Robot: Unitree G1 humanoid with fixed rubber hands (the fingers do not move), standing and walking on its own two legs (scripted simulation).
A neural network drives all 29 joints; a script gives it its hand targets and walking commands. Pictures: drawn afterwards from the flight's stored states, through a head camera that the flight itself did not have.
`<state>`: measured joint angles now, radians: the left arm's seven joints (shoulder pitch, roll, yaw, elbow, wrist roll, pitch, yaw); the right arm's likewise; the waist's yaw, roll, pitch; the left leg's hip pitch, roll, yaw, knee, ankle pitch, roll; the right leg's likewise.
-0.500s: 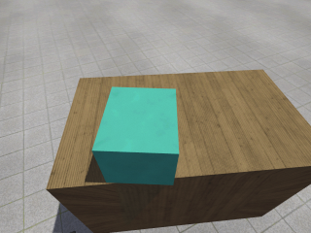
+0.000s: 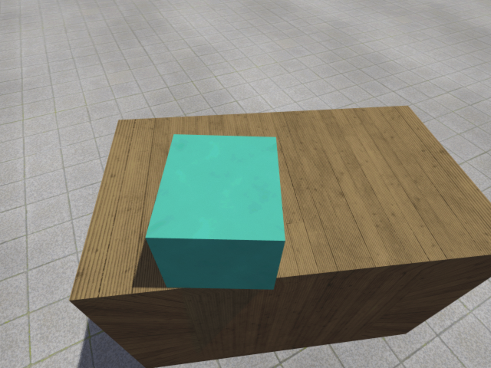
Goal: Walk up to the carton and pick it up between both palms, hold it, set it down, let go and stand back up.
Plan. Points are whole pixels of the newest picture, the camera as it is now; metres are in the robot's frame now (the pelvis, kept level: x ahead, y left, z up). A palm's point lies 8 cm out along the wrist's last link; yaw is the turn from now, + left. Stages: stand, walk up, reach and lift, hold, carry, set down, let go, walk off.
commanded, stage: walk up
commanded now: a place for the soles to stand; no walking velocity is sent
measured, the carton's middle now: (222, 210) +0.43 +0.05 -0.01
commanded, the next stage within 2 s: reach and lift in 0.60 s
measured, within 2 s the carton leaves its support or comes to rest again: neither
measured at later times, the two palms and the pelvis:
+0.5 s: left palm out of the picture +0.08 +0.26 -0.12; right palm out of the picture +0.04 -0.26 -0.13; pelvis +0.00 +0.01 +0.00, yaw -3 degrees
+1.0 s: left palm (114, 358) +0.18 +0.22 -0.09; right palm out of the picture +0.15 -0.24 -0.10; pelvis -0.01 +0.00 -0.01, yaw +1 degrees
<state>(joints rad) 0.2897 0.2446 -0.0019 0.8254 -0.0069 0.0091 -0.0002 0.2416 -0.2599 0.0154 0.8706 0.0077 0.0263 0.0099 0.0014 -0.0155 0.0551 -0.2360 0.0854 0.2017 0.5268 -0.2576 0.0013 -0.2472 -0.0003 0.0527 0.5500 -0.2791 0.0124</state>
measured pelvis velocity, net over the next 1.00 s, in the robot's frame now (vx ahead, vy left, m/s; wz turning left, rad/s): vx -0.01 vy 0.00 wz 0.01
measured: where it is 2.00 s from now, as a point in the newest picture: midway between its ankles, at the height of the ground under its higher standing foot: outside the picture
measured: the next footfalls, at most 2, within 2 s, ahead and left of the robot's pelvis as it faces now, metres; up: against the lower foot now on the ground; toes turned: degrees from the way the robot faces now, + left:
none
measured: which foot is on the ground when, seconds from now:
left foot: down 0.00-1.00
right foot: down 0.00-1.00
